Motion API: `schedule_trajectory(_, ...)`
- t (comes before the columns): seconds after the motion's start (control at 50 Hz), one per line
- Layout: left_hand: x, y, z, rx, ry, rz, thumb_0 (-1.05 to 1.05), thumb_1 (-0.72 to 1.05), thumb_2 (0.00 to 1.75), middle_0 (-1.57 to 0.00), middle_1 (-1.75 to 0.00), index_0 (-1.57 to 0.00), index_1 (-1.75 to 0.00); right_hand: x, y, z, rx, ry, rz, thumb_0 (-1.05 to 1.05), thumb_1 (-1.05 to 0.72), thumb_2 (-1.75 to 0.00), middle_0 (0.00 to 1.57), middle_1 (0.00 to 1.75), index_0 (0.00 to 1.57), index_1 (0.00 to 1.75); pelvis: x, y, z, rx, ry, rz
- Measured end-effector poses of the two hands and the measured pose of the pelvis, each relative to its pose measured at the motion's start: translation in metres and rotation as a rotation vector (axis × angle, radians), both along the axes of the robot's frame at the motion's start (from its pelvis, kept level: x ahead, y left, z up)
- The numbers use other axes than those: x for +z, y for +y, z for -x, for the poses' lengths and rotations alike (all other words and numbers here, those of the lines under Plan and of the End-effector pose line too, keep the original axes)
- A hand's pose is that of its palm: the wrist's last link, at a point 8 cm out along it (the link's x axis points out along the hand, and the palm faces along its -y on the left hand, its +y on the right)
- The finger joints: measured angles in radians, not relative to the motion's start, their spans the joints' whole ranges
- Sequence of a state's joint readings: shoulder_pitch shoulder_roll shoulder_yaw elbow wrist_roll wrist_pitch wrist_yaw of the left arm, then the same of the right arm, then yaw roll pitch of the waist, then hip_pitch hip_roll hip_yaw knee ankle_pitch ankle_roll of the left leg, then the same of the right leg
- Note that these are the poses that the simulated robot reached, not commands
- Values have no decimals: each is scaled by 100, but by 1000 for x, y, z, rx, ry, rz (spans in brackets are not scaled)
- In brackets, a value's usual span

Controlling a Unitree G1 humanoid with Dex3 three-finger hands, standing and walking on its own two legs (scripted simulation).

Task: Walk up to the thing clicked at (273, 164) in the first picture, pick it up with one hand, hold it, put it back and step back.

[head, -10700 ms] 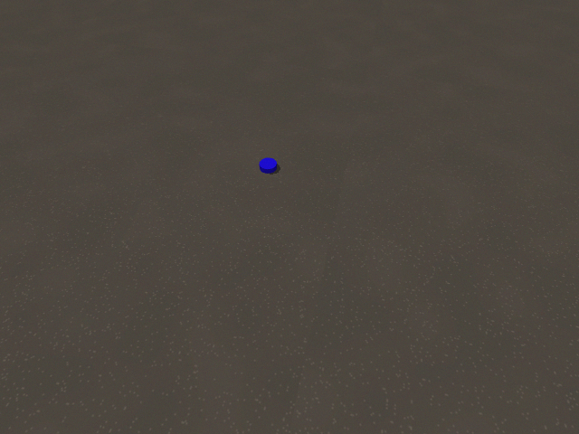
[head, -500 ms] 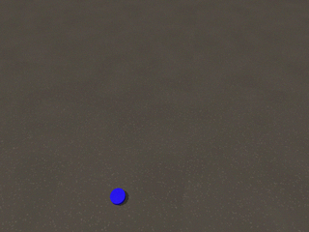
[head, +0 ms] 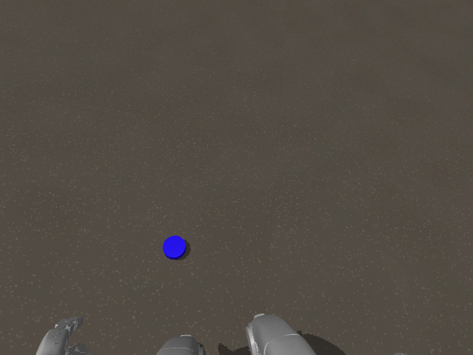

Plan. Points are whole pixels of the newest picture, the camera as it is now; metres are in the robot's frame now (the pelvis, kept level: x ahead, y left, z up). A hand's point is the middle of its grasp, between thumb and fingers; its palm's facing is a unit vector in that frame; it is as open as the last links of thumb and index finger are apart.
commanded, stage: walk up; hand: left
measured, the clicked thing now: (174, 247) +0.51 +0.19 -0.75
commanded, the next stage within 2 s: stand in 1.80 s
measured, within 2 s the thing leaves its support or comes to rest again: neither
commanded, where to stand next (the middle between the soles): +0.12 -0.04 m, yaw +1 degrees
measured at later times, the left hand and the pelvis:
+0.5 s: hand out of the picture +0.00 +0.24 -0.15, palm faces +0.00 -0.92 -0.39, open 7.4 cm; pelvis -0.13 -0.02 -0.01, yaw +1 degrees
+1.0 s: hand out of the picture -0.19 +0.21 -0.15, palm faces -0.01 -0.93 -0.38, open 7.4 cm; pelvis -0.23 -0.05 -0.01, yaw -2 degrees
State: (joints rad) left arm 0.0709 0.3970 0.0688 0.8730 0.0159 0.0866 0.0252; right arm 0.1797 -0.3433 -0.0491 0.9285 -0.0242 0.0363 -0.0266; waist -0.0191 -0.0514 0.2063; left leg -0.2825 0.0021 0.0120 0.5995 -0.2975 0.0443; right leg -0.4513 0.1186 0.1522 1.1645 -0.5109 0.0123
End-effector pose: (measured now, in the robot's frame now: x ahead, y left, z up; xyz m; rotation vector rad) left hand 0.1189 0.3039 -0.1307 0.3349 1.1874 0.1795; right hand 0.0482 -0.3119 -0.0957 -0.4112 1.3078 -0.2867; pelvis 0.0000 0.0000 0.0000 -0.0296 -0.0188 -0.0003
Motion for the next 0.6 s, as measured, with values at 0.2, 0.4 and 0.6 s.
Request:
schedule_trajectory(0.2,4,-10,57,-40,22,-41,1,91,89,-20,-30,-21,-30,-16,-19,19,17,-141,-24,0,-90,-89,20,30,20,30,-13,-15,51,-64,-12,-16)
schedule_trajectory(0.4,30,-27,117,-11,-51,-50,1,90,89,-20,-30,-21,-30,-13,-32,57,41,-172,-40,0,-90,-89,20,30,20,30,-4,-24,102,-34,-13,-45)
schedule_trajectory(0.6,8,-15,161,17,-108,-15,1,90,89,-20,-30,-21,-30,-9,-18,130,110,-109,-4,0,-90,-89,20,30,20,30,-14,-18,167,23,-28,-32)
